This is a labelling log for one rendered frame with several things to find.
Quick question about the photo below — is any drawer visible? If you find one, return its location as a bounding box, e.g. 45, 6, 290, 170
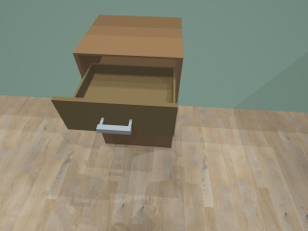
51, 63, 178, 137

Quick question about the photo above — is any cabinet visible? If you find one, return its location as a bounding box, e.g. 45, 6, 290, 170
73, 14, 184, 148

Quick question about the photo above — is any handle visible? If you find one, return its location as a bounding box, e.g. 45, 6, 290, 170
96, 117, 133, 135

